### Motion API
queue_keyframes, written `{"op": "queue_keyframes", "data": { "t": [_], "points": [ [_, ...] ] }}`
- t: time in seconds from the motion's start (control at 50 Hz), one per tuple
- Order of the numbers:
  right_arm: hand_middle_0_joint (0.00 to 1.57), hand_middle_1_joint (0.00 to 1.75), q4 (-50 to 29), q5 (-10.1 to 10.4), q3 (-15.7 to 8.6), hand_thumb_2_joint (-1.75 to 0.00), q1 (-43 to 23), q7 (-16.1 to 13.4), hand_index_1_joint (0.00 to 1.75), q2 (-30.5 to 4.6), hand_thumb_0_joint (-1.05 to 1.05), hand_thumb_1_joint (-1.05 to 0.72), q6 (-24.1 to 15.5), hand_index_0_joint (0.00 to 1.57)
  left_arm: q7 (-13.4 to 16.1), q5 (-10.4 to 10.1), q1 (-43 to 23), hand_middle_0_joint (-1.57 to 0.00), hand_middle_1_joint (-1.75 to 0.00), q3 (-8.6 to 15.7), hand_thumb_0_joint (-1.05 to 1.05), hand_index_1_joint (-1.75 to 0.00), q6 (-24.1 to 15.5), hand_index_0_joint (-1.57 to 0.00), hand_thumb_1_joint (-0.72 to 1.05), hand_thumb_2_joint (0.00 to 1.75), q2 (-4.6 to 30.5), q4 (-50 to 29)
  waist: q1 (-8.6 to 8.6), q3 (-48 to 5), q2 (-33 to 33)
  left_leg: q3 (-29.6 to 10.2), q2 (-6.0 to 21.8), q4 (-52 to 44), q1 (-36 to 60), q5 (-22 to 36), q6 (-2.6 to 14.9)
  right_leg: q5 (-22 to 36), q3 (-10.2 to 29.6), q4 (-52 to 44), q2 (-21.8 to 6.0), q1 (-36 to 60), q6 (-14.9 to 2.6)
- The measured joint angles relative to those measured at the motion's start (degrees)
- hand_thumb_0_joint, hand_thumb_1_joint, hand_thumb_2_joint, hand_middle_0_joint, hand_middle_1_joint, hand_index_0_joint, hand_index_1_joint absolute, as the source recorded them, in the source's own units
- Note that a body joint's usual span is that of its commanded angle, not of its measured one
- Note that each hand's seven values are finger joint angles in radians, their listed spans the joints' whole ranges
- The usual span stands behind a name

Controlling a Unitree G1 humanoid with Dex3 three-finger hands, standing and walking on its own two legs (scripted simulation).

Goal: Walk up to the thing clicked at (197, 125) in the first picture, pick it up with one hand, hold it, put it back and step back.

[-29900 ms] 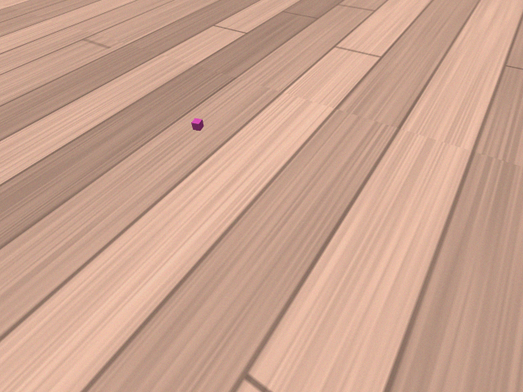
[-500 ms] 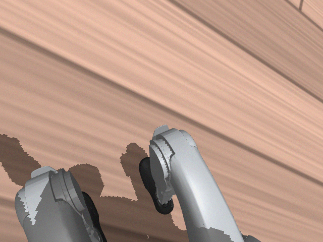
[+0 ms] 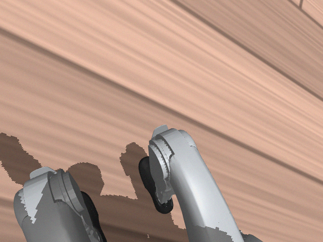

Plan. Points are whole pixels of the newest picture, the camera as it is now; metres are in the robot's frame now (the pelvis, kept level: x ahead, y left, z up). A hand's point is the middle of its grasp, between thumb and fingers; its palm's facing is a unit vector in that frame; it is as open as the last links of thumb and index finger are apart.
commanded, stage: rise first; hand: left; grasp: from above
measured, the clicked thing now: out of the picture +0.48 +0.34 -0.31
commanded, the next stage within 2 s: approach in 0.32 s
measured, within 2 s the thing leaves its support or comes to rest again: neither
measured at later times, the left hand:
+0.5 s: hand out of the picture +0.45 +0.36 -0.19, palm faces -0.05 -0.43 -0.90, open 11.5 cm
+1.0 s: hand out of the picture +0.51 +0.30 -0.20, palm faces -0.02 -0.44 -0.90, open 12.4 cm
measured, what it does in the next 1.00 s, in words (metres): stands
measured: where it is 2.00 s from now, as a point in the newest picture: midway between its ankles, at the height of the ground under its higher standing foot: (128, 212)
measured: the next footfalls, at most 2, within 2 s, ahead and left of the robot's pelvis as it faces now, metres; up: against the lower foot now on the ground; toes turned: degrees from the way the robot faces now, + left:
none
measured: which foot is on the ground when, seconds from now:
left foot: down 0.00-1.00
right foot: down 0.00-1.00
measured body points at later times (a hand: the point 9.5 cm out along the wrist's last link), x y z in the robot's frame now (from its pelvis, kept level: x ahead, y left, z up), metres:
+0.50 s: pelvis +0.00 +0.00 +0.00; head +0.28 +0.08 +0.34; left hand +0.45 +0.38 -0.14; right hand -0.01 -0.25 -0.07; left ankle +0.07 +0.12 -0.30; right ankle +0.12 -0.11 -0.30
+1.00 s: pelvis +0.00 +0.00 +0.00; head +0.30 +0.07 +0.33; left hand +0.51 +0.32 -0.15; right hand -0.04 -0.25 -0.05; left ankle +0.07 +0.12 -0.30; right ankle +0.12 -0.11 -0.30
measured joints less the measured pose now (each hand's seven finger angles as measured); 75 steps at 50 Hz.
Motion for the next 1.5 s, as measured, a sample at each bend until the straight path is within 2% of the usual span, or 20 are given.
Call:
{"op": "queue_keyframes", "data": {
  "t": [0.32,0.52,0.62,0.7,0.78,0.88,0.96,1.0,1.1,1.22,1.28,1.38,1.44,1.5],
  "points": [
    [0.2,0.3,-0.2,0.0,-0.4,-0.9,0.1,0.0,0.3,-0.2,0.0,-0.92,0.0,0.19,-0.5,0.4,0.2,-0.5,-0.63,-0.6,0.0,-0.66,0.1,-0.48,-0.12,0.64,-0.5,-0.7,0.04,0.0,0.0,0.3,0.0,-0.1,-0.1,0.0,0.1,-0.1,0.2,0.0,0.0,-0.1,0.08],
    [0.2,0.3,0.0,-0.1,-0.3,-0.9,0.0,0.0,0.3,-0.1,0.0,-0.92,-0.1,0.2,-0.2,-0.1,-0.2,-0.49,-0.64,0.1,0.0,-0.67,-0.1,-0.47,-0.13,0.65,-0.3,-0.6,0.11,0.2,-0.2,0.1,0.0,-0.1,-0.2,0.1,0.06,0.0,0.1,0.0,0.0,-0.1,0.06],
    [0.2,0.3,0.5,-0.3,-0.3,-0.9,-0.1,0.0,0.3,0.1,0.0,-0.92,-0.2,0.2,-0.1,-0.2,-1.3,-0.48,-0.66,-2.3,0.0,-0.68,0.2,-0.45,-0.14,0.67,-1.2,-0.1,-0.06,0.1,-0.2,0.3,-0.2,-0.1,-0.1,0.2,0.05,-0.1,0.2,0.1,-0.2,0.0,0.06],
    [0.2,0.3,0.9,-0.4,-0.1,-0.9,-0.4,-0.2,0.3,0.2,0.0,-0.92,-0.4,0.2,0.1,-0.2,-2.7,-0.46,-0.67,-4.5,0.0,-0.7,0.1,-0.44,-0.15,0.68,-1.9,1.2,-0.97,0.2,-0.3,0.2,-0.4,0.0,0.0,0.2,-0.02,-0.2,0.2,0.2,-0.4,0.2,-0.01],
    [0.2,0.3,0.8,-0.7,0.8,-0.9,-0.8,-0.2,0.3,0.1,0.0,-0.92,-0.5,0.2,1.5,0.0,-4.3,-0.44,-0.7,-4.9,0.0,-0.72,-0.3,-0.42,-0.17,0.69,-2.0,2.8,-2.47,0.8,-0.6,-0.3,-0.4,0.1,0.3,0.0,-0.33,-0.3,-0.2,0.1,-0.3,0.5,-0.22],
    [0.2,0.3,-0.4,-1.3,2.1,-0.9,-0.8,0.0,0.3,-0.5,0.0,-0.92,-0.5,0.19,4.0,0.2,-6.1,-0.42,-0.73,-2.5,0.0,-0.75,-0.3,-0.4,-0.2,0.71,-0.2,4.1,-4.76,2.0,-1.0,-1.1,-0.2,0.2,0.6,-0.3,-0.63,-0.1,-0.9,-0.1,0.0,0.7,-0.4],
    [0.2,0.3,-1.3,-1.7,2.9,-0.9,-0.4,0.4,0.3,-1.0,0.0,-0.92,0.1,0.19,4.4,0.0,-7.0,-0.4,-0.75,-0.6,0.0,-0.77,0.4,-0.38,-0.24,0.74,1.6,2.8,-5.74,3.2,-1.3,-1.5,0.2,0.3,0.7,-0.5,-0.76,0.1,-1.2,-0.3,0.4,0.6,-0.44],
    [0.2,0.3,-1.9,-1.5,3.0,-0.9,0.2,0.8,0.3,-1.2,0.0,-0.92,0.7,0.19,4.2,0.1,-7.3,-0.39,-0.76,0.0,0.0,-0.78,0.9,-0.37,-0.25,0.74,2.0,1.2,-5.61,3.5,-1.2,-1.5,0.4,0.2,0.6,-0.6,-0.79,0.3,-1.2,-0.5,0.6,0.3,-0.44],
    [0.2,0.3,-3.0,-0.4,2.0,-0.9,2.0,1.7,0.3,-1.3,0.0,-0.92,2.2,0.2,3.4,-0.3,-5.5,-0.36,-0.78,-0.6,0.0,-0.8,2.4,-0.35,-0.27,0.76,1.5,-1.9,-4.2,2.7,-0.1,-1.5,0.8,-0.2,0.0,-0.5,-0.72,0.6,-1.2,-1.0,0.9,-0.5,-0.38],
    [0.2,0.3,-1.8,0.7,0.5,-0.9,2.7,1.9,0.3,-0.4,0.0,-0.92,2.9,0.2,1.2,-3.8,-1.2,-0.35,-0.79,-2.0,0.0,-0.8,3.5,-0.33,-0.27,0.76,-2.0,-2.1,-1.6,0.5,1.2,-0.6,0.6,-0.5,-0.1,-0.3,-0.31,0.5,-0.5,-0.9,0.6,-0.5,-0.13],
    [0.2,0.3,-0.7,0.5,0.3,-0.9,1.7,1.6,0.3,0.4,0.0,-0.91,2.5,0.2,0.5,-4.2,-0.4,-0.34,-0.79,-3.3,0.0,-0.8,3.1,-0.33,-0.26,0.76,-3.4,-1.2,-1.02,0.0,0.8,-0.2,0.2,-0.5,0.1,0.1,-0.22,0.5,-0.2,-0.7,0.3,-0.2,-0.11],
    [0.2,0.3,0.7,0.1,0.5,-0.9,-0.7,0.7,0.3,1.0,0.0,-0.91,1.3,0.2,0.7,-2.0,-0.5,-0.35,-0.79,-4.8,0.0,-0.8,0.9,-0.34,-0.24,0.75,-3.8,1.0,-1.31,0.1,0.0,-0.3,-0.4,-0.2,0.2,0.7,-0.25,0.5,-0.3,-0.2,-0.2,0.4,-0.2],
    [0.2,0.3,0.8,-0.3,0.7,-0.9,-1.8,0.2,0.3,0.9,0.0,-0.91,0.5,0.2,1.6,-0.7,-0.9,-0.34,-0.8,-4.9,0.0,-0.81,-0.6,-0.33,-0.26,0.76,-3.1,2.1,-1.91,0.6,-0.5,-0.6,-0.5,0.1,0.2,0.6,-0.27,0.4,-0.5,-0.1,-0.3,0.6,-0.2],
    [0.2,0.29,0.3,-0.9,1.0,-0.9,-2.3,0.1,0.29,0.4,0.0,-0.91,-0.2,0.19,2.9,-0.1,-1.7,-0.32,-0.82,-4.5,0.0,-0.83,-1.7,-0.31,-0.28,0.78,-2.3,3.0,-2.53,1.2,-1.0,-0.7,-0.5,0.3,0.3,0.4,-0.36,0.3,-0.6,0.0,-0.3,0.7,-0.22]
  ]
}}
